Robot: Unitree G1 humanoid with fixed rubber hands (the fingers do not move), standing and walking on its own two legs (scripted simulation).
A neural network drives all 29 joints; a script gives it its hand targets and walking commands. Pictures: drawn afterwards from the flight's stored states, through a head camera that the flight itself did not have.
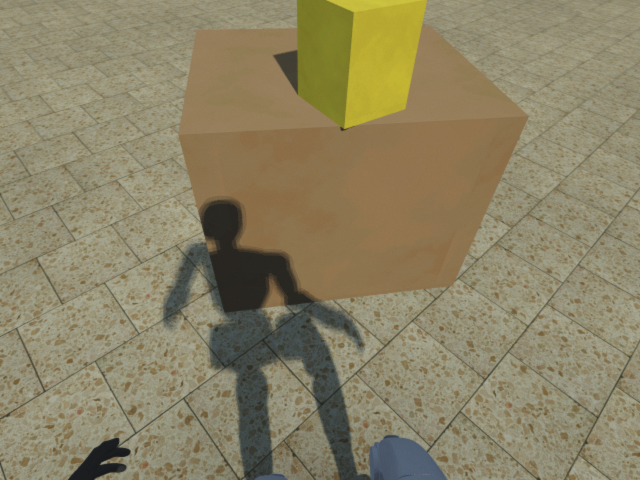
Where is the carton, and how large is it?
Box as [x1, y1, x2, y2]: [297, 0, 426, 128]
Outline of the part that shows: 297,0 298,95 343,128 403,109 405,107 426,0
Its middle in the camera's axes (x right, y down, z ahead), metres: +0.08 -0.46 +0.94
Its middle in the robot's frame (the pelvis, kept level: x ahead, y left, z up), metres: +1.02 -0.11 +0.12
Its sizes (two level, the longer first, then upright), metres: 0.210 0.200 0.250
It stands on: a pedestal, 0.72 m high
